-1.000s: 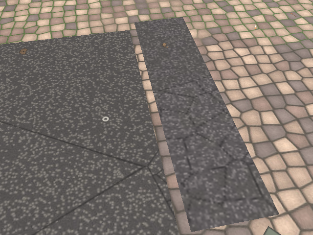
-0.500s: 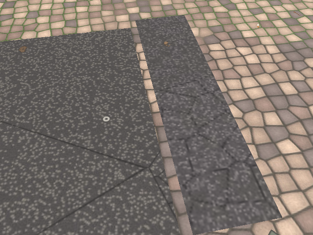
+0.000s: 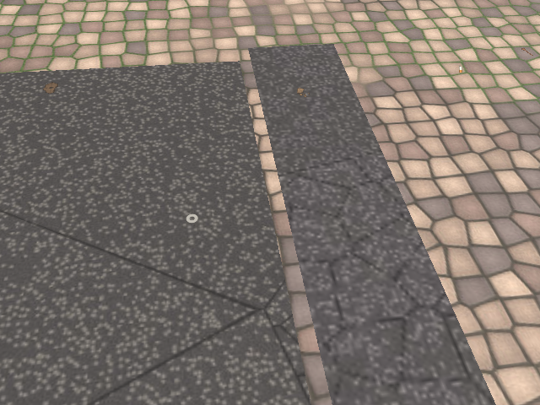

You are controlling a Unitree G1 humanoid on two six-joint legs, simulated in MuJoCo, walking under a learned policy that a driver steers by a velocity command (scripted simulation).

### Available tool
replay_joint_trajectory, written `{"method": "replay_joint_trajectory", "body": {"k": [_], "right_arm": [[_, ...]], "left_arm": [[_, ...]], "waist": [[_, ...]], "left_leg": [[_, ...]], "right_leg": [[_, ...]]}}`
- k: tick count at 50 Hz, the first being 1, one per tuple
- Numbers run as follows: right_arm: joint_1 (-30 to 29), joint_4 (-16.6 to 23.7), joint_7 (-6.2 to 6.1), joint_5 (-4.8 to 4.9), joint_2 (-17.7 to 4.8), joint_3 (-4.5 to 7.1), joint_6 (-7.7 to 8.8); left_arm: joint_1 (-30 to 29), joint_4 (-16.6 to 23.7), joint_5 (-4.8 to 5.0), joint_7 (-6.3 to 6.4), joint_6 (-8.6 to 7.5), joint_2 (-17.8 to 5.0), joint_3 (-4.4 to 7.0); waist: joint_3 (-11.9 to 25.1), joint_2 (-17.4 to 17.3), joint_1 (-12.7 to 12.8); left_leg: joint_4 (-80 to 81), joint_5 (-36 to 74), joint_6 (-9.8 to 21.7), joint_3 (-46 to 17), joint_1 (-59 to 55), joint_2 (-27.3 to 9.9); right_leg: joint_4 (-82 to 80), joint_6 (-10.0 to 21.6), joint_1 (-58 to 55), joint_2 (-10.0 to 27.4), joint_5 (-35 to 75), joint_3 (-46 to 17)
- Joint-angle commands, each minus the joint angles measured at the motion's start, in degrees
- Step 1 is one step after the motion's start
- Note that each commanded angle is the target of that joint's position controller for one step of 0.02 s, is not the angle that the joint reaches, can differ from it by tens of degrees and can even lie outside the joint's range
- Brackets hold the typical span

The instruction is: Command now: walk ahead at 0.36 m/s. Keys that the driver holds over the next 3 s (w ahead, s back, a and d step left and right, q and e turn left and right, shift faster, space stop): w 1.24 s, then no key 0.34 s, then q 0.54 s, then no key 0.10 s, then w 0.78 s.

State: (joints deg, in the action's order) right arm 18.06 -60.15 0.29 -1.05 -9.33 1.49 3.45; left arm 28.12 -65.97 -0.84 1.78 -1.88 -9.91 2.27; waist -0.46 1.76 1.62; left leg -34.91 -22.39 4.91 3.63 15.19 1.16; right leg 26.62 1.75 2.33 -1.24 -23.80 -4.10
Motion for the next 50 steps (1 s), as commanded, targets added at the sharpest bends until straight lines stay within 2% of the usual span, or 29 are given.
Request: {"method": "replay_joint_trajectory", "body": {"k": [1, 2, 3, 4, 5, 6, 8, 11, 15, 18, 20, 21, 22, 23, 24, 25, 26, 27, 28, 29, 31, 32, 34, 37, 40, 45, 47, 48, 50], "right_arm": [[17.9, -2.6, -0.15, 0.25, -5.8, 2.58, 1.55], [25.4, -4.1, -0.36, 0.28, -12.6, 4.38, 1.25], [22.1, -4.1, -0.44, 0.13, -9.5, 3.56, 0.28], [15.5, -1.8, -0.30, -0.14, -7.5, 2.83, 0.22], [11.1, -0.2, -0.24, -0.21, -6.8, 2.47, 0.59], [9.4, 0.4, -0.35, -0.23, -6.1, 2.03, 1.04], [10.5, -0.5, -0.60, -0.03, -4.4, 1.12, 1.88], [15.5, -2.6, -0.89, 0.28, -4.3, 0.39, 2.35], [16.1, -2.7, -1.20, 0.11, -3.9, -0.53, 2.49], [16.6, -3.1, -1.65, 0.09, -5.0, -0.65, 2.85], [15.6, -3.1, -1.88, 0.08, -6.3, -0.44, 3.23], [14.8, -3.0, -2.09, 0.09, -7.0, -0.24, 3.29], [13.8, -2.9, -2.22, -0.06, -7.8, 0.00, 3.15], [12.2, -2.5, -2.10, 0.15, -8.5, 0.26, 2.84], [11.3, -1.9, -1.64, 0.44, -8.0, 0.16, 2.72], [13.8, -0.1, -1.09, 0.99, -2.5, -0.77, 2.51], [16.6, 0.0, -0.63, 1.27, -3.7, 0.22, 2.04], [11.2, 1.8, -0.65, 0.28, -5.9, 0.75, 1.78], [6.8, 3.0, -0.29, -0.16, -6.2, 0.97, 1.96], [5.9, 3.0, -0.18, -0.22, -4.9, 1.03, 1.81], [7.7, 2.4, 0.39, -1.15, -2.5, 0.82, 0.47], [7.6, 2.7, 0.64, -1.21, -2.1, 0.86, -0.03], [3.8, 4.2, 0.97, -1.17, -2.9, 1.18, -0.81], [-5.4, 7.5, 1.34, -0.87, -4.1, 1.38, -1.23], [-12.7, 9.9, 1.56, -0.28, -3.5, 1.01, -1.06], [-20.8, 12.7, 1.47, 0.00, -3.4, 0.47, -0.65], [-21.6, 13.5, 1.33, -0.02, -4.0, 0.63, -0.20], [-20.2, 13.3, 1.15, -0.06, -4.5, 0.84, 0.07], [-11.4, 10.8, 0.35, -0.17, -6.3, 1.86, 0.63]], "left_arm": [[-8.7, 5.4, 0.40, -0.56, -1.94, -4.7, 0.42], [-8.1, 7.9, 0.35, -1.06, -2.54, -1.4, -0.36], [-8.8, 8.1, -1.48, -1.30, -2.24, -5.1, 0.51], [-9.3, 8.1, -1.65, -1.77, -2.36, -3.4, 0.25], [-9.3, 7.9, -1.02, -2.20, -2.77, -1.8, -0.16], [-9.7, 7.9, -0.88, -2.59, -2.83, -1.9, 0.04], [-9.1, 8.0, -1.13, -3.08, -1.99, -2.7, 0.53], [-12.9, 9.6, -0.91, -3.31, -0.97, -2.8, 0.88], [-25.3, 14.5, -0.45, -3.58, -0.63, -1.7, 0.11], [-30.0, 16.5, 0.05, -3.43, -0.66, -1.5, -0.51], [-27.8, 16.3, 0.13, -2.86, -0.76, -3.4, 0.02], [-24.3, 15.4, 0.10, -2.49, -0.96, -4.7, 0.54], [-18.0, 13.5, 0.18, -2.12, -1.30, -6.0, 1.28], [-9.9, 10.8, 0.13, -1.74, -1.67, -6.9, 2.03], [-2.3, 8.6, -0.83, -1.22, -1.97, -9.1, 3.03], [2.9, 8.1, -2.15, -1.14, -2.03, -14.0, 4.23], [-1.0, 8.4, -0.88, -2.00, -1.44, -13.9, 4.25], [-8.0, 9.4, 0.52, -2.30, -1.48, -11.1, 3.57], [-12.0, 10.2, 0.64, -2.64, -1.98, -6.9, 2.46], [-13.2, 9.9, 0.23, -2.64, -2.68, -4.6, 1.71], [-11.2, 8.3, 0.04, -1.96, -3.86, -2.7, 0.73], [-9.3, 7.5, 0.06, -1.78, -4.38, -3.4, 0.70], [-6.5, 6.7, 0.16, -1.68, -4.90, -5.2, 0.83], [-2.8, 6.3, 0.31, -1.74, -4.73, -5.9, 0.56], [0.6, 5.8, 0.39, -1.66, -4.61, -5.3, 0.03], [5.4, 4.4, -0.13, -0.92, -4.50, -5.9, -0.27], [5.2, 4.2, -0.56, -0.59, -4.39, -6.5, -0.15], [4.1, 4.3, -0.65, -0.44, -4.39, -6.9, -0.05], [2.2, 4.5, -0.79, -0.26, -4.26, -8.2, 0.30]], "waist": [[-6.1, -6.0, -11.4], [-2.3, -21.0, -12.3], [-6.1, -12.6, -8.6], [-9.9, -5.8, -5.5], [-10.4, -3.0, -3.9], [-9.8, -2.5, -2.7], [-7.5, -4.3, -1.6], [-6.0, -6.0, -1.7], [-8.7, -6.8, -3.2], [-9.0, -7.9, -3.6], [-6.6, -8.4, -1.7], [-4.4, -8.7, 0.2], [-1.0, -8.9, 3.0], [2.7, -8.6, 6.6], [6.3, -6.5, 9.7], [12.4, 3.7, 8.1], [13.4, 5.5, 4.6], [3.9, 1.6, 2.0], [-2.0, -1.5, 1.0], [-4.7, -3.9, -1.1], [-4.4, -2.7, -3.9], [-4.3, -1.8, -4.2], [-5.0, -0.6, -4.3], [-6.3, 0.2, -2.3], [-6.2, 1.1, -0.3], [-6.2, 2.5, 2.2], [-6.1, 2.7, 1.6], [-5.4, 2.9, 0.3], [-0.8, 3.6, -3.7]], "left_leg": [[15.0, 1.0, 1.2, -10.2, -24.2, -4.6], [25.4, -9.0, 6.0, -35.7, -29.6, -19.4], [25.9, -10.0, 7.2, -40.0, -23.4, -22.2], [25.9, -7.6, 6.9, -34.9, -18.0, -21.1], [26.7, -1.2, 6.4, -29.1, -14.9, -18.8], [27.4, 3.8, 5.9, -24.5, -14.0, -16.7], [26.7, 17.7, 4.5, -17.2, -15.9, -13.6], [24.5, 37.1, 3.5, -10.7, -19.0, -12.0], [25.8, 44.5, 3.0, -6.9, -15.6, -10.2], [25.5, 51.4, 2.9, -5.4, -14.9, -10.5], [21.2, 64.0, 2.4, -4.5, -16.9, -11.6], [16.7, 70.2, 2.0, -4.1, -18.2, -12.0], [9.5, 72.9, 1.9, -4.1, -19.2, -12.2], [-0.1, 69.6, 2.0, -3.7, -17.8, -11.7], [-13.0, 55.8, 2.0, -2.8, -9.9, -9.7], [-35.3, 16.8, 1.1, 0.2, 4.1, -2.3], [-47.5, -5.5, 1.2, -5.4, 16.5, 3.7], [-46.5, 0.0, 2.0, -7.3, 20.9, -0.9], [-43.4, 4.0, 2.1, -6.8, 20.5, -2.8], [-39.8, 5.8, 1.8, -6.9, 17.8, -4.5], [-34.4, 6.6, 0.3, -6.7, 12.2, -6.2], [-33.0, 6.9, -0.2, -5.8, 11.9, -6.2], [-29.5, 9.6, -1.2, -4.3, 15.3, -6.9], [-22.2, 16.2, -2.5, -2.0, 21.7, -7.6], [-12.4, 21.2, -3.2, 0.1, 22.1, -6.4], [-1.5, 22.2, -2.0, 2.2, 21.9, -3.7], [1.1, 19.1, -0.5, 2.1, 20.9, -2.9], [2.4, 16.7, 0.5, 2.4, 18.1, -1.9], [4.9, 12.6, 2.7, 3.1, 7.4, 1.3]], "right_leg": [[6.8, 5.5, 26.8, 4.0, 8.4, -2.6], [26.1, 2.6, 35.6, -3.3, -2.3, 6.6], [36.5, 3.4, 38.4, -0.1, -5.4, 3.5], [39.9, 3.9, 39.0, 2.7, -0.2, 2.1], [39.5, 3.7, 37.4, 4.4, 4.8, 1.7], [38.4, 3.5, 36.3, 5.2, 7.5, 2.3], [36.7, 2.6, 35.4, 5.1, 10.0, 4.4], [35.0, 1.9, 38.2, 3.9, 11.7, 7.4], [22.5, 1.4, 37.3, 2.1, 16.5, 11.0], [11.7, 2.7, 30.5, 0.0, 18.8, 13.4], [9.0, 4.9, 24.2, -2.0, 18.0, 13.8], [8.6, 5.9, 20.2, -3.2, 16.8, 13.6], [7.5, 7.1, 14.6, -4.0, 15.8, 12.5], [3.3, 8.2, 6.3, -3.8, 17.4, 11.6], [0.4, 9.9, -5.0, 1.4, 13.8, 6.1], [-1.7, 15.1, -16.5, 17.8, 6.3, -16.1], [-11.6, 20.8, -17.2, 24.3, -0.2, -38.1], [-14.7, 19.0, -8.6, 22.7, -7.5, -31.5], [-17.2, 17.1, -0.5, 20.4, -4.8, -24.9], [-18.5, 15.0, 5.2, 17.9, 2.0, -19.1], [-19.3, 12.3, 10.4, 14.0, 12.5, -10.7], [-19.3, 12.2, 10.7, 13.3, 17.2, -8.5], [-20.1, 11.6, 9.9, 12.1, 21.9, -4.9], [-21.0, 9.9, 6.4, 10.5, 27.9, -1.7], [-19.9, 8.0, 3.2, 9.2, 35.4, 1.1], [-17.3, 8.2, -6.2, 11.1, 43.2, 1.8], [-14.9, 8.8, -9.9, 12.7, 48.3, 1.9], [-12.5, 8.7, -10.7, 13.1, 54.2, 2.5], [-2.3, 7.7, -11.3, 13.0, 67.0, 3.4]]}}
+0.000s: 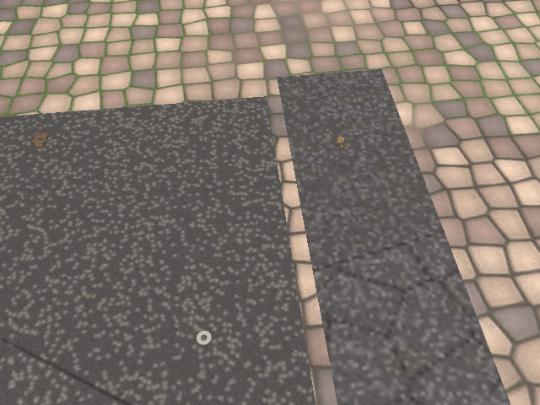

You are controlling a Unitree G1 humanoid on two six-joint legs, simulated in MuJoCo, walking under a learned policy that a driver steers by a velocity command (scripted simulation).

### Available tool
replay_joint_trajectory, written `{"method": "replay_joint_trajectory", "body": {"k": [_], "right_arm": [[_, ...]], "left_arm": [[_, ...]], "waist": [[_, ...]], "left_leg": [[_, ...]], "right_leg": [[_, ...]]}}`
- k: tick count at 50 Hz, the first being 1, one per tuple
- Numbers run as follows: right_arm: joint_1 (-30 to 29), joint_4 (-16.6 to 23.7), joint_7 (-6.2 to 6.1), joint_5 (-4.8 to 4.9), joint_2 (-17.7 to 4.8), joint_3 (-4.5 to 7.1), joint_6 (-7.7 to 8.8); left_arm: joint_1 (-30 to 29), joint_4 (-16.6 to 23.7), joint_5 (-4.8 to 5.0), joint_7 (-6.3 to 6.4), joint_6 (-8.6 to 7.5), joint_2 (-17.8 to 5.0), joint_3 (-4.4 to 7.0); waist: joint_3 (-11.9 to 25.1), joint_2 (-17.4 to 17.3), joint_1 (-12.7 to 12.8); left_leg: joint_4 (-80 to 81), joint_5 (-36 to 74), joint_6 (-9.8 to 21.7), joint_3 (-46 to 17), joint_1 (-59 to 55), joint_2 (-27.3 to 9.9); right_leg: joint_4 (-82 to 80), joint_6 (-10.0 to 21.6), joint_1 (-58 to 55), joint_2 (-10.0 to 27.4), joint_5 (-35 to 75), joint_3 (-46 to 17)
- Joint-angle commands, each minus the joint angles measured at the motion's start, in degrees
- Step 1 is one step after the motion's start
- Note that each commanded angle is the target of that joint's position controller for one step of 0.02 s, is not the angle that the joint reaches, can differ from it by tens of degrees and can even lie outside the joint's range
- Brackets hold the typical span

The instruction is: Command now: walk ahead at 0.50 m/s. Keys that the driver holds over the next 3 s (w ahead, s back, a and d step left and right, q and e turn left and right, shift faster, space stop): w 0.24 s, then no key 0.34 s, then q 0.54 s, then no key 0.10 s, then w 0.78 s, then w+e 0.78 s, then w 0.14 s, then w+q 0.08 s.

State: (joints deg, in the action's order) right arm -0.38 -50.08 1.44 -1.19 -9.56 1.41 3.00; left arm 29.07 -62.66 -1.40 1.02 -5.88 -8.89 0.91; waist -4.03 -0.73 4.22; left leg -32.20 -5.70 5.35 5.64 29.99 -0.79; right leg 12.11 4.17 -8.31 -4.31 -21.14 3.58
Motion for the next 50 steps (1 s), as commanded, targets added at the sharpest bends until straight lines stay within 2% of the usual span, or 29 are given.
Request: {"method": "replay_joint_trajectory", "body": {"k": [1, 2, 3, 4, 5, 6, 8, 10, 12, 13, 16, 20, 22, 24, 25, 26, 27, 28, 29, 30, 31, 32, 33, 35, 37, 41, 46, 49, 50], "right_arm": [[16.1, -2.4, -1.28, -0.32, -7.1, 2.70, 1.57], [25.6, -4.7, -1.88, -1.68, -10.4, 3.87, 2.00], [30.5, -5.1, -1.83, -2.86, -16.3, 5.44, 1.83], [26.5, -5.1, -0.96, -0.28, -14.2, 5.25, 0.97], [19.9, -4.1, -0.70, 0.49, -11.4, 4.35, 0.95], [16.6, -3.7, -0.42, 0.40, -7.8, 3.41, 1.44], [16.2, -5.2, -0.92, 0.28, -3.9, 2.10, 2.25], [19.5, -6.8, -1.23, 0.34, -4.5, 1.97, 3.13], [21.8, -7.6, -1.33, 0.55, -6.4, 2.21, 3.53], [22.5, -7.8, -1.38, 0.54, -6.7, 2.11, 3.57], [24.8, -8.5, -1.43, 0.44, -6.0, 1.31, 3.39], [28.4, -9.9, -1.98, 0.34, -5.9, 0.59, 2.85], [28.8, -10.4, -2.39, 0.04, -5.7, 0.40, 2.42], [27.6, -10.5, -2.83, -0.14, -5.9, 0.39, 2.11], [26.8, -10.5, -3.04, 0.01, -6.1, 0.47, 2.00], [25.9, -10.6, -3.10, 0.55, -6.4, 0.59, 1.84], [27.5, -9.9, -3.23, 1.07, -5.8, 0.33, 2.04], [36.2, -11.0, -3.40, 3.28, -0.5, -0.74, 1.34], [36.3, -12.5, -3.61, 2.77, -2.7, 0.11, -0.16], [32.5, -11.9, -3.54, 0.95, -3.5, 0.53, -1.13], [28.2, -11.1, -3.26, -0.36, -2.9, 0.60, -1.61], [25.6, -10.5, -2.99, -0.64, -2.6, 0.79, -2.14], [24.9, -9.9, -2.83, -0.72, -2.5, 0.91, -2.75], [25.9, -10.0, -2.84, -0.58, -2.5, 1.25, -3.69], [24.6, -9.0, -3.01, -0.36, -2.6, 1.62, -4.43], [19.2, -5.5, -2.76, -0.52, -3.2, 2.02, -5.65], [18.2, -2.5, -2.04, -0.12, -3.7, 2.20, -5.87], [22.8, -2.4, -1.44, -0.04, -4.0, 2.44, -5.64], [23.5, -2.3, -1.25, -0.25, -5.0, 2.71, -5.28]], "left_arm": [[-0.1, 1.4, 0.13, 0.37, 0.00, -9.5, 1.74], [-0.8, 2.8, 0.78, 0.15, -0.10, -8.3, 1.31], [5.4, 4.1, 3.14, -0.56, 0.04, -2.2, 0.19], [3.6, 3.4, 1.74, -0.46, 0.29, -7.5, 1.80], [-1.6, 5.4, 1.07, -0.53, 0.30, -7.7, 2.10], [-5.1, 6.2, 0.75, -0.75, 0.07, -7.0, 2.03], [-5.3, 6.2, -0.44, -1.29, 1.28, -5.1, 2.12], [-4.7, 6.0, -0.79, -1.98, 2.45, -3.6, 2.07], [-7.9, 7.3, -0.85, -2.39, 3.15, -3.9, 2.23], [-10.3, 8.0, -0.79, -2.40, 3.37, -4.2, 2.27], [-16.0, 9.8, -0.20, -2.06, 3.40, -3.8, 1.85], [-21.0, 10.5, 0.61, -1.32, 3.17, -2.9, 0.87], [-21.0, 10.2, 0.51, -0.78, 2.94, -3.6, 0.81], [-18.5, 9.1, 0.27, -0.22, 2.38, -4.7, 1.13], [-15.0, 7.6, 0.17, 0.10, 1.91, -5.3, 1.46], [-10.5, 6.0, -0.18, 0.33, 1.05, -5.5, 1.68], [-5.2, 4.5, -0.95, 0.56, 0.15, -9.0, 2.40], [-2.6, 4.4, -1.06, 0.52, 0.38, -10.8, 2.65], [-4.2, 4.8, 1.18, 0.05, 1.16, -8.3, 1.93], [-9.0, 5.9, 1.61, 0.01, 1.55, -7.1, 1.52], [-13.0, 6.7, 1.22, 0.35, 1.93, -5.8, 1.05], [-15.3, 7.3, 0.86, 1.03, 2.19, -5.3, 0.73], [-16.8, 7.7, 0.77, 1.65, 2.46, -5.7, 0.81], [-16.1, 8.2, 0.60, 1.98, 2.75, -7.6, 1.54], [-15.3, 8.8, 0.60, 2.13, 3.18, -8.8, 2.16], [-15.6, 9.9, 0.05, 2.61, 4.66, -9.6, 2.98], [-16.4, 11.0, -0.07, 2.84, 5.94, -11.7, 3.91], [-18.7, 11.9, 0.46, 2.76, 6.79, -13.1, 4.57], [-17.2, 11.4, 0.18, 2.36, 7.27, -12.4, 4.75]], "waist": [[7.2, 5.1, -10.3], [13.0, 2.6, -13.7], [20.4, -10.2, -11.3], [19.7, -4.8, -10.1], [9.9, -3.0, -7.4], [4.9, 0.0, -6.4], [1.5, -0.8, -3.1], [1.8, -1.5, -2.1], [0.9, -1.9, -1.9], [-0.3, -1.8, -2.1], [-0.7, -2.6, -2.8], [1.3, -5.3, -5.2], [1.8, -5.9, -5.4], [2.2, -5.9, -4.1], [3.0, -5.1, -2.6], [4.2, -2.7, -0.1], [9.2, 1.2, 0.3], [17.7, 10.2, -2.3], [20.3, 8.6, -2.1], [13.7, 5.8, -3.3], [8.2, 4.0, -4.0], [4.7, 3.8, -5.2], [3.7, 5.1, -6.5], [5.9, 4.8, -6.9], [7.0, 4.6, -6.6], [5.7, 7.0, -5.3], [7.1, 6.7, -4.6], [6.6, 5.0, -6.7], [4.3, 0.8, -6.8]], "left_leg": [[6.5, -0.8, 3.6, 1.2, -18.1, 3.9], [6.7, -3.1, 6.0, -7.1, -33.2, -4.2], [9.9, -5.9, 14.4, -35.3, -49.7, -22.5], [15.9, -8.1, 15.2, -43.9, -46.2, -22.5], [17.5, -9.9, 13.2, -34.4, -37.5, -20.6], [20.0, -6.0, 11.4, -28.4, -30.2, -18.1], [22.5, 0.5, 7.4, -19.5, -21.9, -13.0], [23.2, 6.5, 6.8, -15.8, -20.6, -11.4], [24.3, 8.7, 6.7, -13.2, -20.7, -10.6], [24.4, 14.1, 6.5, -11.9, -20.8, -10.3], [21.1, 35.6, 4.4, -6.0, -21.4, -8.1], [17.6, 42.0, 2.2, -3.4, -25.2, -7.0], [15.1, 42.3, 2.8, -4.1, -28.0, -8.2], [10.9, 43.3, 3.4, -5.6, -29.7, -9.6], [7.0, 43.1, 2.9, -6.2, -30.5, -9.5], [0.6, 38.4, 1.6, -5.5, -29.8, -8.0], [-7.5, 23.2, -0.3, -4.6, -23.8, -5.6], [-21.9, -14.5, -2.2, -2.0, -15.2, 1.3], [-27.5, -31.6, -2.8, -5.5, -13.6, 3.7], [-29.5, -32.2, -3.1, -7.6, -11.6, 2.3], [-28.9, -29.4, -3.4, -8.1, -10.5, 1.5], [-26.4, -25.8, -3.8, -8.4, -11.2, 0.2], [-24.5, -23.0, -4.3, -7.8, -12.8, -0.3], [-25.1, -21.2, -5.0, -5.7, -13.5, 0.8], [-25.1, -21.3, -5.3, -4.9, -11.6, 0.5], [-21.4, -20.3, -4.9, -3.5, -8.5, -0.7], [-14.3, -20.9, -3.4, -1.5, -11.4, -0.6], [-1.2, -15.4, -0.7, -0.3, -19.7, 0.4], [7.0, -13.2, 0.5, -4.3, -21.9, -0.4]], "right_leg": [[22.2, 4.4, 2.2, 14.6, 62.3, -2.9], [36.2, 3.7, 13.4, 12.7, 46.4, -1.9], [59.9, 0.8, 34.7, 2.2, 6.9, 1.9], [66.6, 1.6, 40.8, 1.2, -5.5, -5.8], [65.7, 1.9, 43.9, 4.5, -1.1, -6.6], [62.5, 1.8, 43.1, 6.5, 2.3, -6.6], [56.2, 1.1, 38.2, 8.9, 4.8, -6.2], [53.8, 0.1, 36.7, 9.0, 5.9, -5.0], [51.2, -0.8, 39.7, 9.6, 8.5, -3.8], [49.3, -1.4, 41.4, 9.8, 10.2, -3.0], [39.9, -2.7, 40.9, 8.7, 14.6, -0.4], [27.9, -2.1, 35.5, 5.4, 19.8, 2.2], [25.1, -1.3, 34.0, 4.7, 18.6, 1.7], [21.7, 0.2, 30.5, 3.9, 15.4, 0.9], [17.7, 0.9, 27.1, 3.2, 15.8, 0.6], [10.0, 1.5, 21.1, 3.8, 24.1, 0.0], [12.5, 2.8, 9.9, 11.4, 49.0, -6.3], [16.3, 12.9, -1.6, 26.4, 75.7, -19.4], [13.7, 17.5, 1.7, 28.6, 72.8, -24.2], [10.3, 16.5, 8.9, 26.7, 60.2, -20.6], [6.9, 14.1, 15.1, 24.2, 48.9, -17.9], [4.2, 11.5, 20.3, 21.8, 42.9, -14.2], [2.9, 9.7, 23.7, 19.7, 39.1, -11.0], [3.4, 9.1, 23.6, 18.6, 37.4, -7.8], [2.8, 9.7, 23.3, 19.3, 30.0, -6.9], [0.5, 9.7, 24.8, 19.9, 10.9, -6.1], [1.5, 9.3, 24.5, 22.6, 6.1, -5.0], [5.4, 5.0, 28.5, 22.3, 2.7, -1.7], [11.2, 1.5, 32.0, 20.6, -0.6, 1.3]]}}
Over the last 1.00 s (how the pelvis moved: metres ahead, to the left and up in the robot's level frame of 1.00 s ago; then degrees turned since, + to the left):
0.51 0.03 0.00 0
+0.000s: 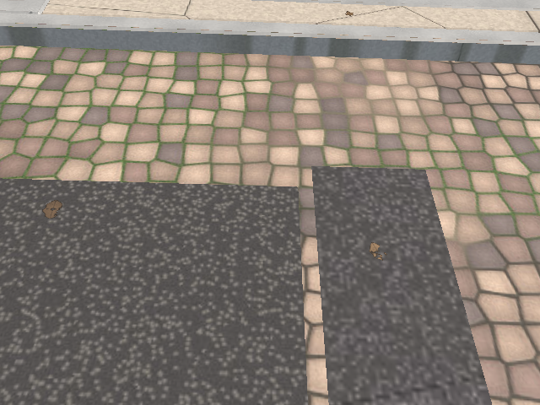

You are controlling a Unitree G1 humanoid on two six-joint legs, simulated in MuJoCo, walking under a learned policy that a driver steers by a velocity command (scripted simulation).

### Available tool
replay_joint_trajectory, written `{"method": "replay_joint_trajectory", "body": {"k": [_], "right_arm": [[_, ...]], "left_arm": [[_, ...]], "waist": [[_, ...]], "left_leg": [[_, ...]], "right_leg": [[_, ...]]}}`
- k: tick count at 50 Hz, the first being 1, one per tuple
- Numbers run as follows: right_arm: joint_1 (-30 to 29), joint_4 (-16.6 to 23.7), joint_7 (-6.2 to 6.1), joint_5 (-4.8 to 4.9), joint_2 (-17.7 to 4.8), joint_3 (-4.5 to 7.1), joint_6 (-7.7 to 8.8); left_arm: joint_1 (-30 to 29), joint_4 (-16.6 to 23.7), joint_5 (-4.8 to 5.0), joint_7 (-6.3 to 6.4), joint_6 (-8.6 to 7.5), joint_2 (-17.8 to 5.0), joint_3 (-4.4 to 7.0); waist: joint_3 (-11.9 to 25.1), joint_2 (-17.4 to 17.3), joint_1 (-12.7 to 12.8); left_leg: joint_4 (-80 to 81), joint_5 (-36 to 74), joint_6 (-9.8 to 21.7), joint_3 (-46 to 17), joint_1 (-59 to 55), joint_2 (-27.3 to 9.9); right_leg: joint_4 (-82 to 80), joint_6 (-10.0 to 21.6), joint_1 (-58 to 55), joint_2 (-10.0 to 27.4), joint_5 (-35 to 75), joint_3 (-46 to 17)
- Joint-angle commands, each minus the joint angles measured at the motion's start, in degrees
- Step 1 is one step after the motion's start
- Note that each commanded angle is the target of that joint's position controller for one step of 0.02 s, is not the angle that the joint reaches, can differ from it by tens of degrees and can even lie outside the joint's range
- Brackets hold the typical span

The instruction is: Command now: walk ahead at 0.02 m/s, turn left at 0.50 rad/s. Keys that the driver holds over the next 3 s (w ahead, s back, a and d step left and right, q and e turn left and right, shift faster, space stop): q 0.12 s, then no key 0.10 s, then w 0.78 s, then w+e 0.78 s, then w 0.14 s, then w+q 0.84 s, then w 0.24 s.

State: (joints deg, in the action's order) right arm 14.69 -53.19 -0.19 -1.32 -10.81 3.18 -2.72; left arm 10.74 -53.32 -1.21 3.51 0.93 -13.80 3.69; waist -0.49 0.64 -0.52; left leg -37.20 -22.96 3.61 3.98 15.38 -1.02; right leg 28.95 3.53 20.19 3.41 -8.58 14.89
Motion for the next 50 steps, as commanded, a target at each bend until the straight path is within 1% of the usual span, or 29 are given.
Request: {"method": "replay_joint_trajectory", "body": {"k": [1, 2, 3, 4, 5, 6, 7, 9, 11, 13, 15, 18, 23, 24, 26, 27, 28, 29, 30, 31, 32, 35, 39, 43, 45, 47, 48, 49, 50], "right_arm": [[7.6, 2.3, 0.08, -0.65, -7.7, 1.66, 0.94], [6.9, 3.8, -0.61, -0.63, -15.0, 3.20, 0.93], [7.3, 2.8, -1.61, -1.09, -12.7, 3.01, 0.94], [3.5, 3.8, -1.88, -0.38, -11.2, 2.59, 1.09], [-0.3, 5.4, -1.61, -0.24, -11.4, 2.69, 1.11], [-1.8, 6.6, -1.40, 0.23, -11.2, 2.67, 1.42], [-2.0, 7.1, -1.09, 0.46, -9.6, 2.28, 1.77], [0.5, 6.9, -0.84, 0.66, -8.4, 1.94, 2.52], [2.9, 6.3, -1.16, 0.52, -8.1, 1.73, 2.94], [6.6, 5.1, -1.35, 0.32, -8.3, 1.73, 2.95], [8.2, 4.3, -1.25, 0.08, -8.7, 1.75, 2.83], [8.5, 3.4, -1.02, -0.14, -10.0, 1.89, 3.45], [7.0, 3.1, -0.22, 0.04, -11.5, 2.30, 4.87], [5.9, 3.3, -0.01, 0.23, -11.6, 2.37, 4.98], [2.3, 3.8, 0.27, 1.03, -11.2, 2.40, 4.94], [1.3, 4.2, 0.23, 0.85, -9.1, 1.84, 5.20], [-1.5, 6.0, 0.35, 0.55, -4.6, 0.55, 5.73], [-2.6, 7.6, 0.55, 0.44, -3.7, 0.27, 6.20], [-3.1, 7.7, 0.92, -0.88, -8.1, 1.25, 6.19], [-1.9, 6.5, 1.79, -0.78, -8.5, 1.49, 6.23], [-0.3, 5.4, 2.39, -0.55, -8.1, 1.43, 6.27], [-1.5, 4.6, 3.13, -1.20, -6.6, 1.06, 5.74], [-9.0, 7.1, 3.11, -1.13, -5.4, 0.44, 5.12], [-17.0, 9.9, 3.23, -0.60, -3.9, -0.75, 5.10], [-19.1, 10.8, 3.11, -0.38, -4.3, -0.92, 5.19], [-18.7, 11.0, 2.70, -0.36, -5.1, -0.77, 5.35], [-16.7, 10.4, 2.33, -0.35, -5.7, -0.51, 5.48], [-12.5, 9.1, 1.81, -0.36, -6.7, -0.02, 5.67], [-5.2, 6.7, 1.28, -0.33, -8.1, 0.68, 6.05]], "left_arm": [[3.9, 2.2, -0.02, -0.86, 1.16, -4.2, 1.52], [-1.4, 6.3, 0.65, -0.15, 1.22, -2.6, 0.92], [-4.8, 7.1, 0.24, -0.29, 1.27, -3.5, 0.84], [-3.3, 6.5, 0.76, -0.97, 1.15, -3.6, 1.01], [-1.8, 5.7, 0.64, -1.47, 0.74, -4.2, 1.21], [-0.5, 5.0, -0.28, -1.79, 0.52, -5.1, 1.55], [1.2, 4.2, -0.76, -2.11, 0.50, -5.2, 1.67], [1.8, 4.2, -0.38, -2.04, 0.71, -4.2, 1.52], [0.9, 4.8, 0.02, -1.70, 1.05, -3.5, 1.17], [-0.3, 5.4, -0.44, -2.09, 1.03, -3.7, 0.87], [-2.5, 6.2, -0.77, -2.87, 0.71, -4.3, 0.80], [-3.5, 6.6, -0.72, -3.74, -0.55, -3.7, 0.36], [-2.7, 6.9, -0.33, -4.14, -2.44, -3.3, 0.02], [-1.4, 6.7, -0.15, -4.09, -2.74, -3.1, -0.03], [5.8, 4.1, -0.08, -3.72, -3.45, -1.8, -0.16], [10.8, 2.3, -0.21, -3.25, -4.07, -2.9, 0.25], [17.2, 1.4, -0.94, -2.63, -4.81, -7.2, 1.02], [19.8, 1.0, -0.35, -2.72, -4.93, -13.4, 2.32], [17.1, 0.8, -0.40, -2.84, -4.54, -11.5, 2.22], [11.9, 2.5, 0.07, -3.36, -4.77, -7.8, 1.22], [9.2, 3.2, 0.29, -3.73, -5.14, -6.2, 0.79], [11.1, 2.0, 0.40, -3.75, -6.45, -4.3, 0.19], [16.9, -0.6, 0.77, -3.79, -6.87, -3.7, -0.19], [18.7, -1.7, 0.51, -3.47, -6.92, -4.1, -0.46], [19.3, -2.4, 0.41, -3.20, -6.94, -4.9, -0.41], [18.9, -2.9, 0.33, -2.94, -6.84, -5.5, -0.36], [17.9, -3.0, 0.27, -2.80, -6.80, -6.0, -0.31], [17.2, -3.1, 0.10, -2.66, -6.64, -6.7, -0.14], [16.6, -3.2, -0.01, -2.65, -6.28, -7.2, -0.01]], "waist": [[-1.5, -13.7, -1.1], [-6.9, -19.2, -2.3], [-8.2, -10.8, -1.6], [-7.1, -7.4, 1.0], [-5.4, -6.0, 2.4], [-3.3, -6.5, 2.6], [-0.4, -5.9, 2.7], [2.3, -4.8, 2.0], [2.4, -5.7, 0.8], [2.7, -7.6, -1.2], [0.4, -8.8, -2.8], [-1.8, -7.4, -3.3], [-3.0, -6.5, -2.4], [-3.2, -6.2, -1.4], [-3.1, -3.8, 3.0], [-1.8, -1.3, 5.0], [-0.6, 7.9, 7.9], [-2.9, 14.0, 7.7], [-6.9, 8.0, 5.2], [-8.3, 4.4, 2.2], [-7.6, 3.9, 0.7], [-4.8, 3.8, 0.5], [-4.9, 3.8, 2.1], [-6.2, 4.9, 3.6], [-6.6, 5.1, 3.7], [-6.4, 5.2, 2.7], [-5.2, 5.4, 1.3], [-2.7, 5.8, -0.7], [1.6, 5.4, -3.8]], "left_leg": [[25.2, -0.6, 4.8, -20.3, -7.2, -11.2], [29.6, 6.9, 11.2, -36.3, 0.3, -21.9], [28.1, 9.4, 12.0, -31.4, 3.6, -19.1], [25.9, 9.8, 10.3, -25.2, 4.4, -14.7], [24.8, 12.1, 8.6, -21.9, 2.4, -11.5], [23.2, 18.0, 8.4, -20.2, -0.6, -10.0], [21.9, 24.6, 8.7, -18.5, -3.7, -9.3], [20.2, 33.1, 9.3, -17.6, -8.4, -9.6], [19.6, 36.3, 9.6, -17.7, -12.0, -10.0], [23.1, 19.1, 10.3, -20.4, -15.1, -10.1], [27.1, 1.6, 11.1, -24.1, -15.9, -10.8], [28.9, -1.8, 11.5, -25.2, -15.0, -11.5], [28.7, -4.2, 11.7, -25.1, -9.3, -11.4], [28.3, -4.4, 11.3, -24.4, -6.4, -10.9], [24.0, -5.3, 9.0, -21.0, 3.6, -7.9], [18.4, -6.2, 7.0, -18.7, 10.9, -4.9], [3.3, -6.6, 3.9, -11.4, 18.6, 0.9], [-8.4, -8.0, 2.5, -4.0, 29.3, 6.5], [-15.9, -5.0, 2.9, -7.1, 30.4, 2.3], [-18.6, 0.3, 2.6, -7.9, 29.3, 0.1], [-18.8, 3.9, 1.7, -7.2, 27.5, -1.0], [-20.9, 11.8, -0.5, -4.0, 26.2, -2.5], [-17.6, 15.7, -2.7, -1.0, 29.4, -3.1], [-5.1, 20.0, -2.7, 1.3, 24.6, -1.8], [0.2, 20.3, -1.4, 1.8, 21.6, -1.0], [3.5, 18.7, 0.6, 2.1, 18.0, 0.1], [4.5, 17.0, 1.7, 2.3, 14.3, 1.3], [5.2, 14.9, 2.8, 2.5, 9.1, 2.9], [7.6, 14.4, 4.1, 2.8, 1.1, 4.7]], "right_leg": [[9.5, -2.7, 10.7, 5.9, -20.9, -3.6], [17.6, -5.1, 18.8, -3.9, -25.3, -6.8], [26.0, -5.0, 15.7, -1.6, -20.9, -13.2], [27.7, -4.7, 14.3, -1.6, -15.4, -14.9], [28.8, -4.3, 14.1, -2.3, -11.7, -15.3], [31.0, -3.9, 14.6, -2.8, -9.7, -15.1], [32.7, -3.9, 14.0, -3.1, -9.2, -15.0], [33.8, -4.4, 13.8, -2.9, -9.5, -15.1], [30.6, -5.0, 14.1, -2.3, -10.1, -15.4], [25.6, -5.3, 14.6, -1.8, -10.8, -14.8], [21.2, -5.1, 15.6, -1.6, -11.7, -14.6], [15.0, -4.3, 13.0, -1.7, -12.7, -14.1], [7.0, -1.6, 5.0, -2.5, -14.5, -12.8], [4.2, -0.9, 0.9, -3.0, -13.5, -12.3], [-6.0, 0.3, -14.4, -4.9, -6.1, -10.0], [-8.0, 0.5, -24.5, -3.3, -7.4, -13.2], [-16.3, 2.1, -30.9, 8.7, -20.6, -28.7], [-24.6, 6.8, -31.0, 19.1, -34.8, -48.4], [-24.4, 10.1, -24.2, 20.7, -37.3, -49.9], [-24.3, 9.0, -21.2, 16.9, -34.5, -45.0], [-24.9, 7.4, -19.9, 13.7, -28.5, -39.4], [-24.4, 5.9, -21.1, 8.4, -5.9, -27.7], [-22.5, 6.8, -22.5, 7.0, 14.2, -22.0], [-21.9, 6.5, -21.1, 6.1, 22.2, -18.7], [-21.6, 6.5, -22.4, 7.3, 24.8, -18.4], [-19.5, 6.2, -24.6, 8.7, 31.4, -17.9], [-16.4, 5.7, -25.5, 9.0, 39.3, -17.2], [-11.1, 4.9, -26.5, 9.0, 47.5, -16.6], [-2.3, 4.1, -26.5, 8.3, 51.6, -15.8]]}}
Over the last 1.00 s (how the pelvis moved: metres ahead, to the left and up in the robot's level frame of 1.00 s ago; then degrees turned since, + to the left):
0.27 0.02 0.00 11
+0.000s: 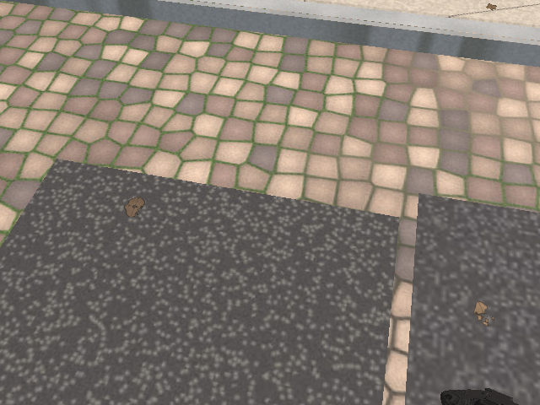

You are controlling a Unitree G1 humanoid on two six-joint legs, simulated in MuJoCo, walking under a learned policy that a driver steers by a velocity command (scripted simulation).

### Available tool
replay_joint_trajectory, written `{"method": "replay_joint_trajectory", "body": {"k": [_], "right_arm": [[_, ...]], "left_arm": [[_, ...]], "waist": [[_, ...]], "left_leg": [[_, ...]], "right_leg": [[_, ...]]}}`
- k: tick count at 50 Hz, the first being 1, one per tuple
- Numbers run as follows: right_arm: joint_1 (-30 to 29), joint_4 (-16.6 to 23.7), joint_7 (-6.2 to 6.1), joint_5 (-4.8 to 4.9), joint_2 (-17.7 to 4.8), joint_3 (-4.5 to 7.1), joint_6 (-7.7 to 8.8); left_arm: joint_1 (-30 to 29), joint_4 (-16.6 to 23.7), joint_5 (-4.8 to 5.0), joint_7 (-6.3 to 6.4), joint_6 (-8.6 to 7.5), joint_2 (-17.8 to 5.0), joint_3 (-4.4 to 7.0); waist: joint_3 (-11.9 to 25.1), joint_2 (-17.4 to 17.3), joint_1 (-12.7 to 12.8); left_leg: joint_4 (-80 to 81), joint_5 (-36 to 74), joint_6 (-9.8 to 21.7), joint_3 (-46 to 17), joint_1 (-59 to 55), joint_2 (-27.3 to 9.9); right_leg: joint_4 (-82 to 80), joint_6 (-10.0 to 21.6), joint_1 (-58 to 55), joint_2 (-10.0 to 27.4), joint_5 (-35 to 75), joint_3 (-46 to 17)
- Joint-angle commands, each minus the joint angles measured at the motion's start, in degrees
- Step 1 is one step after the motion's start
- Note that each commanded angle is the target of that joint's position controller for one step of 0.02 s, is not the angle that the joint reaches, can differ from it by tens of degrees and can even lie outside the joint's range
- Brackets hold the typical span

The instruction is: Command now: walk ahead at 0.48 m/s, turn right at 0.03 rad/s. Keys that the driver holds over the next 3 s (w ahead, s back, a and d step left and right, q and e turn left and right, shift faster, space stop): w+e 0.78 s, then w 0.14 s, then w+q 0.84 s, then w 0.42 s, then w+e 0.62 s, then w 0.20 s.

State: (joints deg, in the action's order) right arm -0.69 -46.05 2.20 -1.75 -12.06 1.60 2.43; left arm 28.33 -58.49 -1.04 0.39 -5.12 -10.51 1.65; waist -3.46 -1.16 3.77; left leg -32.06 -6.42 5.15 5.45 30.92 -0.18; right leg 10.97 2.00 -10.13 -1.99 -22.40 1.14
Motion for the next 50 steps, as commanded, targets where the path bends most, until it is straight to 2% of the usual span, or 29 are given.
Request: {"method": "replay_joint_trajectory", "body": {"k": [1, 2, 3, 4, 5, 6, 7, 8, 10, 13, 18, 23, 26, 27, 28, 29, 30, 31, 32, 33, 34, 35, 36, 38, 40, 44, 47, 50], "right_arm": [[19.1, -3.1, -1.74, -0.61, -8.6, 3.09, 1.54], [27.1, -4.0, -2.51, -2.36, -13.7, 4.37, 1.96], [27.0, -4.0, -1.88, -2.04, -16.1, 4.93, 1.64], [22.2, -3.7, -1.57, 0.02, -12.5, 4.36, 1.28], [16.6, -3.0, -1.52, 0.36, -8.9, 3.23, 1.59], [14.1, -3.0, -1.40, 0.21, -6.4, 2.57, 2.13], [13.8, -3.6, -1.68, 0.35, -5.3, 2.21, 2.56], [14.0, -4.2, -1.94, 0.51, -4.3, 1.88, 2.94], [16.2, -5.2, -2.10, 0.84, -4.7, 1.93, 4.07], [18.9, -6.2, -2.40, 1.02, -5.6, 2.16, 4.64], [22.8, -7.7, -2.86, 0.94, -5.2, 1.67, 4.55], [27.7, -9.9, -4.00, 0.81, -6.4, 1.63, 3.73], [27.0, -10.1, -4.87, 0.58, -8.6, 2.08, 2.82], [26.1, -9.8, -5.08, 0.40, -9.6, 2.39, 2.35], [25.3, -9.3, -4.95, 0.26, -10.4, 2.68, 1.80], [24.2, -8.6, -4.48, 0.41, -10.9, 2.88, 1.40], [23.1, -6.8, -3.98, 0.69, -9.8, 2.71, 1.51], [23.5, -2.3, -2.70, 1.31, -4.3, 2.06, 2.12], [17.0, -0.4, -2.29, 0.75, -8.3, 2.42, 3.07], [14.7, 0.7, -2.00, 1.37, -7.5, 2.07, 3.89], [16.1, -0.1, -2.16, 1.49, -7.7, 2.13, 4.21], [16.1, -0.1, -2.30, 0.56, -7.5, 2.17, 3.43], [17.7, -0.5, -2.15, -0.55, -6.8, 1.97, 2.18], [17.7, 0.2, -1.66, -1.28, -6.1, 1.88, 0.27], [14.5, 1.7, -1.30, -1.10, -5.7, 1.68, -0.46], [5.8, 4.5, -0.85, -0.69, -5.7, 1.28, -0.61], [1.2, 5.9, -0.46, -0.25, -5.4, 0.76, -0.37], [-3.2, 7.4, -0.19, 0.24, -5.6, 0.34, 0.16]], "left_arm": [[-1.2, 2.1, 0.25, 0.40, 0.01, -10.0, 1.81], [0.8, 4.2, 1.50, -0.14, 0.08, -5.9, 0.65], [6.7, 4.1, 2.62, -0.09, 0.46, -2.6, 0.33], [0.6, 4.1, 1.13, 0.24, 0.91, -8.6, 2.01], [-3.2, 5.3, 1.04, -0.16, 0.63, -7.9, 2.00], [-4.3, 5.2, 0.91, -0.43, 0.68, -6.4, 1.78], [-4.1, 4.8, 0.03, -0.76, 1.35, -5.9, 1.93], [-2.9, 4.3, -0.53, -1.26, 2.20, -5.1, 1.88], [-4.0, 4.7, -0.59, -1.94, 3.36, -4.2, 2.02], [-10.1, 6.8, -0.54, -2.60, 4.21, -4.1, 2.19], [-20.2, 10.3, -0.32, -3.34, 3.93, -3.4, 1.58], [-28.3, 13.9, -0.76, -3.83, 3.73, -2.9, 0.65], [-25.0, 13.6, -0.93, -3.44, 3.95, -4.5, 1.31], [-21.5, 12.7, -0.95, -3.19, 3.99, -5.4, 1.77], [-16.6, 11.4, -0.94, -2.92, 3.80, -6.7, 2.48], [-9.6, 9.3, -1.27, -2.45, 3.32, -8.4, 3.51], [-2.9, 7.8, -1.95, -1.61, 3.17, -13.1, 5.24], [-7.0, 9.6, -1.15, -1.36, 3.87, -18.6, 6.62], [-5.9, 9.6, 0.18, -1.24, 4.48, -18.0, 6.49], [-8.8, 9.3, 0.41, -0.79, 4.37, -15.4, 5.75], [-11.0, 9.1, 0.53, -0.70, 4.03, -12.1, 4.94], [-12.9, 9.3, 0.68, -0.41, 3.41, -10.7, 4.40], [-14.0, 9.7, 0.87, -0.19, 2.76, -9.9, 4.00], [-12.5, 9.3, 1.27, -0.36, 1.49, -10.8, 3.94], [-10.2, 9.0, 1.18, -0.51, 1.05, -12.3, 4.22], [-4.6, 7.8, 1.11, -0.65, 0.98, -11.3, 3.64], [-1.8, 7.1, 0.84, -0.34, 0.83, -11.3, 3.24], [-0.4, 6.5, 0.07, 0.03, 0.58, -11.4, 2.78]], "waist": [[9.4, 5.7, -11.8], [17.5, -2.3, -12.7], [23.2, -11.8, -9.3], [16.0, -2.6, -8.5], [7.6, -1.5, -6.5], [3.9, -0.7, -5.1], [2.1, -2.0, -4.0], [1.6, -2.9, -2.7], [1.2, -2.5, -2.1], [-0.7, -2.4, -2.4], [-2.5, -1.9, -4.1], [-3.2, -2.2, -6.2], [0.2, -4.6, -3.6], [2.2, -5.5, -1.8], [5.0, -5.7, 0.3], [8.6, -4.1, 3.7], [12.8, 1.6, 6.9], [15.7, 15.1, 1.2], [14.4, 4.3, 3.5], [7.8, 1.8, 1.4], [2.8, -2.4, -1.7], [1.5, -3.0, -3.8], [1.9, -2.0, -5.2], [2.7, -0.4, -5.9], [2.2, 1.1, -5.2], [1.2, 3.8, -1.5], [1.1, 4.8, 0.5], [-0.3, 5.2, 2.1]], "left_leg": [[5.0, 0.1, 4.1, -1.0, -28.2, 1.6], [6.0, -9.4, 7.3, -18.3, -44.8, -13.5], [13.6, -10.8, 12.8, -43.1, -51.5, -26.6], [16.0, -15.5, 10.5, -39.8, -43.3, -23.0], [18.7, -14.2, 8.5, -30.4, -33.5, -20.9], [21.1, -10.0, 6.4, -23.9, -27.6, -18.2], [22.3, -6.4, 4.8, -19.0, -23.7, -16.1], [23.5, -4.1, 3.7, -15.1, -21.1, -14.7], [24.7, 0.8, 3.3, -10.8, -20.6, -14.1], [26.0, 5.0, 2.3, -4.9, -22.7, -13.2], [24.8, 16.2, 0.5, 2.8, -26.1, -11.3], [21.4, 29.6, 0.0, 7.1, -34.6, -13.3], [12.1, 52.5, -0.4, 9.4, -39.2, -14.6], [6.4, 57.7, -0.2, 9.8, -39.7, -15.1], [-1.9, 57.5, 0.4, 9.7, -38.8, -15.5], [-13.8, 49.5, 0.3, 9.9, -34.3, -15.0], [-31.7, 28.1, -1.1, 10.2, -22.0, -12.4], [-53.4, -23.8, -4.8, 5.1, 5.3, 2.0], [-54.7, -20.4, -4.2, -6.7, 12.5, 0.3], [-50.6, -15.1, -3.9, -7.8, 14.1, -2.9], [-44.0, -12.4, -4.0, -7.4, 10.6, -5.0], [-39.7, -11.9, -4.7, -7.7, 7.2, -6.3], [-37.2, -11.5, -5.6, -7.6, 3.7, -6.7], [-33.5, -11.0, -7.1, -6.4, 2.1, -6.6], [-28.7, -7.1, -8.1, -5.1, 3.8, -6.6], [-17.5, 2.6, -7.8, -3.7, 7.3, -6.2], [-10.5, 6.6, -6.5, -2.9, 8.3, -5.1], [-4.4, 7.0, -4.0, -1.2, 7.9, -3.7]], "right_leg": [[27.6, 4.9, 10.8, 11.8, 58.3, -1.3], [46.2, 3.7, 26.1, 7.5, 34.9, 0.7], [63.0, 2.8, 40.5, -1.9, -8.5, -0.7], [65.5, 4.0, 43.3, 1.9, -3.1, -5.9], [62.6, 4.2, 43.3, 4.1, 2.4, -5.6], [59.5, 4.3, 41.5, 6.0, 5.2, -5.2], [57.6, 4.0, 39.5, 6.8, 6.2, -5.0], [56.4, 3.5, 37.5, 7.4, 6.8, -4.8], [55.4, 3.0, 38.3, 7.4, 8.3, -4.2], [53.0, 2.1, 45.6, 8.3, 14.3, -3.1], [39.9, 1.3, 49.0, 7.1, 23.6, 0.5], [27.5, 3.4, 47.0, 4.6, 22.4, 6.8], [25.8, 6.8, 40.3, 0.0, 14.3, 9.6], [25.7, 8.3, 36.5, -1.7, 10.8, 9.9], [24.1, 9.9, 31.0, -3.1, 8.1, 9.4], [18.9, 11.6, 21.4, -4.0, 8.6, 7.6], [15.0, 15.0, 8.7, 4.7, 3.7, -4.8], [9.4, 24.2, -7.2, 20.5, 6.9, -38.2], [4.8, 24.9, -5.3, 21.1, 8.6, -40.2], [3.5, 22.7, 0.7, 20.5, 11.0, -32.8], [2.2, 19.6, 8.8, 17.9, 18.1, -27.3], [2.0, 17.3, 13.4, 14.5, 23.5, -22.6], [1.6, 16.3, 16.2, 12.2, 27.3, -19.1], [1.6, 15.8, 18.3, 9.8, 33.6, -16.2], [0.9, 14.7, 18.9, 8.4, 35.6, -14.4], [0.7, 10.4, 14.7, 7.1, 39.6, -12.6], [1.0, 8.9, 9.2, 7.7, 41.5, -11.8], [0.6, 8.6, 4.6, 9.7, 42.9, -10.6]]}}
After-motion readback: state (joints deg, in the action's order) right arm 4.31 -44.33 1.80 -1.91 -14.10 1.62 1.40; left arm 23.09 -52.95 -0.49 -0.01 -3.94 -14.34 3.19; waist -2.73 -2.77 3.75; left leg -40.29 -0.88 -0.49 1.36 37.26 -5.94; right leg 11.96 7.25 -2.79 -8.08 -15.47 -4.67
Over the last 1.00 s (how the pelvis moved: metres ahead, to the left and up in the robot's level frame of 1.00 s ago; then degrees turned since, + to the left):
0.23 0.02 0.00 8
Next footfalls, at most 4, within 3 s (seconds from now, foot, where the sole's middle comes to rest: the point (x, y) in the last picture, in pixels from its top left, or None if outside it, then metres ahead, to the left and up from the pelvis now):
0.02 left None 0.19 0.09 -0.76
0.60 right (342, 402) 0.45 -0.10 -0.76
1.12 left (339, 266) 0.81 -0.09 -0.76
1.66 right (422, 204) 1.04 -0.34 -0.76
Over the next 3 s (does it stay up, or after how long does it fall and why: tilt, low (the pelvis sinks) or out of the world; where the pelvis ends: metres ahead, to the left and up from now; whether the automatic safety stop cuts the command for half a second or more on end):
stays up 1.56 -0.28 0.02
